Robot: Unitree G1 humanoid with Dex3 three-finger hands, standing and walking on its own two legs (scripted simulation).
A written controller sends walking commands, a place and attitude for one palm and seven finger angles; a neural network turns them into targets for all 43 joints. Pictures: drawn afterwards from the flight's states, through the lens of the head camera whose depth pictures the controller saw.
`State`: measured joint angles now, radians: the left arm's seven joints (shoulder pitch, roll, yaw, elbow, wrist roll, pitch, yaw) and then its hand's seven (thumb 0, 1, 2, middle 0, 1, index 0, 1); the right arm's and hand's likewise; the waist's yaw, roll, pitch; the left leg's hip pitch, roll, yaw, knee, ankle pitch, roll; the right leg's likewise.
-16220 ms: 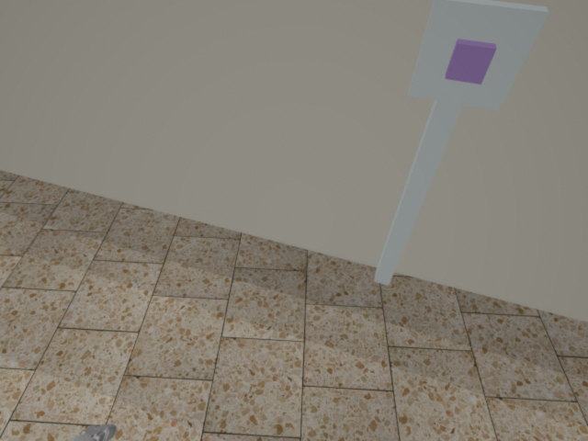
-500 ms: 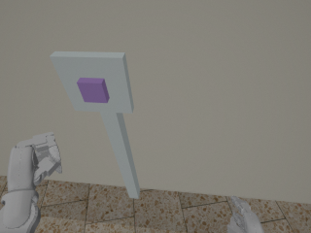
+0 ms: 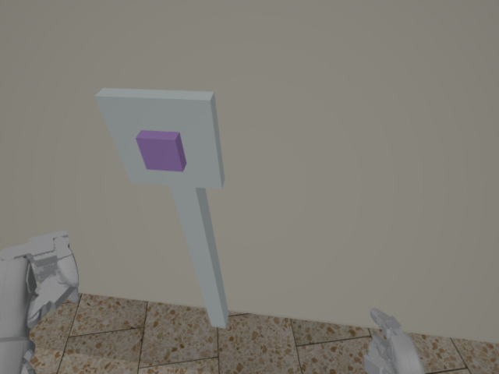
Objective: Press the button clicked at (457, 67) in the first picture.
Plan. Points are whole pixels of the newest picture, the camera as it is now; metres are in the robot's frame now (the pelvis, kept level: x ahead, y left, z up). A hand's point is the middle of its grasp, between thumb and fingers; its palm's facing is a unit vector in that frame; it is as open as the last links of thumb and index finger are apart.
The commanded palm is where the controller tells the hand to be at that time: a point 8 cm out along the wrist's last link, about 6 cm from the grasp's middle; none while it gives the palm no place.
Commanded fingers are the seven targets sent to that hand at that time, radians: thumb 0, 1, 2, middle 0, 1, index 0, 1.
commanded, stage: draw the hand back to the body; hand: left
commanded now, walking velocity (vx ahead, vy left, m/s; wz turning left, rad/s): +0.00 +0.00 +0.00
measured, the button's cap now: (163, 150) +0.44 +0.22 +0.15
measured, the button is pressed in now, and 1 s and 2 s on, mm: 0 0 0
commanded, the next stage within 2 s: step back with the hand held close in 0.10 s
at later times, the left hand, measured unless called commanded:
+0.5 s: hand (84, 285) +0.17 +0.23 +0.14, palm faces +0.29 -0.84 -0.46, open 3.1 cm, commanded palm +0.11 +0.28 +0.17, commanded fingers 0.00 0.90 0.90 -1.30 -1.50 -1.30 -1.50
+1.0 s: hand (12, 342) +0.10 +0.26 +0.16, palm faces +0.40 -0.82 -0.40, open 3.1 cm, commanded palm +0.04 +0.30 +0.17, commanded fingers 0.00 0.90 0.90 -1.30 -1.50 -1.30 -1.50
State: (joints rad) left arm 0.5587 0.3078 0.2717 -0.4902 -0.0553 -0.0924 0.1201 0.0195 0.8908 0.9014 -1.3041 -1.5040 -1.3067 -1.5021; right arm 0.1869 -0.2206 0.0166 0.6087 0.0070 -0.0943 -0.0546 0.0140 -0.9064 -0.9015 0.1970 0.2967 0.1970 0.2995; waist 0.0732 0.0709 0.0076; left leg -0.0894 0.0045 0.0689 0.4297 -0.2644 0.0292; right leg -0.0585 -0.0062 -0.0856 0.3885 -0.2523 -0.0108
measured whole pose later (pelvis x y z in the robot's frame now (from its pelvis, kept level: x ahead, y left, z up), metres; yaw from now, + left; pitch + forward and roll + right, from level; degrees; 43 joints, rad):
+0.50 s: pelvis -0.02 +0.00 +0.00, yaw -1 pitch +0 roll -1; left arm 0.62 0.36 0.32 -0.53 -0.05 -0.15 0.11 0.02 0.89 0.90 -1.30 -1.50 -1.31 -1.50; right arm 0.19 -0.24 -0.01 0.55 0.01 -0.01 -0.06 0.01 -0.91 -0.90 0.20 0.30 0.20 0.30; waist 0.00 0.04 0.02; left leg -0.24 0.02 0.09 0.47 -0.24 0.03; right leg -0.21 0.00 -0.07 0.42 -0.21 -0.01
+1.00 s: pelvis -0.09 +0.02 -0.02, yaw +0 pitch +0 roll -2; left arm 0.60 0.37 0.37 -0.63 -0.02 -0.22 0.17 0.02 0.89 0.90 -1.31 -1.50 -1.31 -1.50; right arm 0.22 -0.20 0.02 0.54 0.00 -0.08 -0.06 0.01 -0.90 -0.90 0.20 0.30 0.20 0.30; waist 0.01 -0.01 0.03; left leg -0.42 0.01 0.07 0.63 -0.25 0.06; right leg -0.37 -0.01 -0.08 0.53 -0.17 0.00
